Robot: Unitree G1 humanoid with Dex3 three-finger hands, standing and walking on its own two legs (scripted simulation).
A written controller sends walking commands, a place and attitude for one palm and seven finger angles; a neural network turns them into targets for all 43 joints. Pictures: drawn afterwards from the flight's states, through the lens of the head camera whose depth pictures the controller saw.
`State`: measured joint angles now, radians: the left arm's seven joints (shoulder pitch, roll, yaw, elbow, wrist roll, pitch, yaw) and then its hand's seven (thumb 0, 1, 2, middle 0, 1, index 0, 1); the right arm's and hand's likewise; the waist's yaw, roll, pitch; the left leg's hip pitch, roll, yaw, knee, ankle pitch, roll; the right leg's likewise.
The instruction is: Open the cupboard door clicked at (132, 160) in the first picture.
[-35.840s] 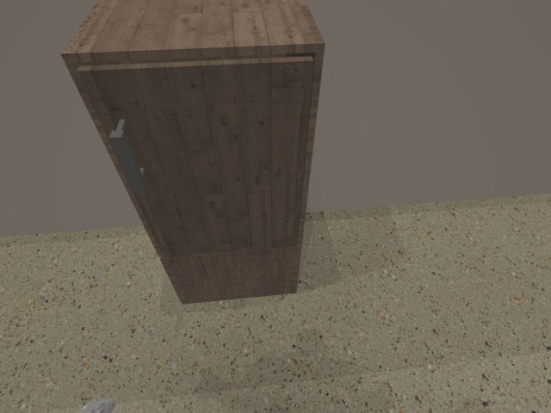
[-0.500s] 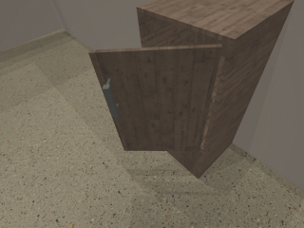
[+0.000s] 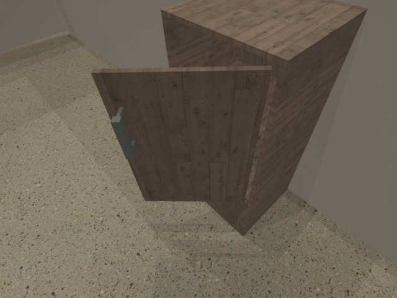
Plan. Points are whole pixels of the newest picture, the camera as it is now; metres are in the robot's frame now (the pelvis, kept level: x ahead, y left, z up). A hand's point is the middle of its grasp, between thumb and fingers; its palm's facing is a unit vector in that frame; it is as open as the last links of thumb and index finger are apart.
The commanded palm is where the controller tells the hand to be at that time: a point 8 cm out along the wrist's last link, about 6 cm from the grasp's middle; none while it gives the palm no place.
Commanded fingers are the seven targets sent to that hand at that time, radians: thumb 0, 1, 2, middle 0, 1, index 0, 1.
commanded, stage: look again from close up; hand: left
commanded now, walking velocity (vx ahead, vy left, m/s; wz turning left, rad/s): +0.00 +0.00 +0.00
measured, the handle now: (125, 133) +0.51 +0.22 +0.02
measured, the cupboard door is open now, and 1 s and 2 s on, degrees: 45 45 45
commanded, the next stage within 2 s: raise the hand with hooked fingers in 0.10 s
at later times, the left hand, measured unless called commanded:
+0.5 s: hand (116, 251) +0.21 +0.18 -0.01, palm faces +0.12 -0.99 -0.02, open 7.9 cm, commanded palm +0.13 +0.24 -0.05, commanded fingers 0.00 0.53 0.74 -0.23 -0.54 -0.23 -0.54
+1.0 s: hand (94, 263) +0.19 +0.22 -0.02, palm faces -0.03 -1.00 -0.01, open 10.8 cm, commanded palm +0.16 +0.29 -0.02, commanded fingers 0.00 -0.06 0.49 -0.27 -0.92 -0.27 -0.92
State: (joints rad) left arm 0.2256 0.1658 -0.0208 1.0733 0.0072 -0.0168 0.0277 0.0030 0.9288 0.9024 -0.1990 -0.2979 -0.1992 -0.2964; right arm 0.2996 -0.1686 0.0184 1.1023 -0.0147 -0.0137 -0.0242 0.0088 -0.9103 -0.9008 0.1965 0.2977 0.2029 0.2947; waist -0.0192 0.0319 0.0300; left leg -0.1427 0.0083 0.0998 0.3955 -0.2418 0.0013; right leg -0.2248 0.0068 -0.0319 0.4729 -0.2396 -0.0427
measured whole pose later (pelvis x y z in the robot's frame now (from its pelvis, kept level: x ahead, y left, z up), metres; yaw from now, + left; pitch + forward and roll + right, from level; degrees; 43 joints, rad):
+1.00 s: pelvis -0.03 +0.02 -0.07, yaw +2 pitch +12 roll -1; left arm 0.31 0.26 0.20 0.04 -0.31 -0.26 -0.35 0.00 0.17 0.59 -0.25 -0.77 -0.25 -0.77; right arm 0.26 -0.18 0.05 0.56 0.04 -0.20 -0.06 0.02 -0.90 -0.90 0.20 0.30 0.21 0.30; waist -0.02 0.03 -0.09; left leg -0.75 0.01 0.03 1.03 -0.49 0.03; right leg -0.76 -0.02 -0.08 0.99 -0.43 -0.02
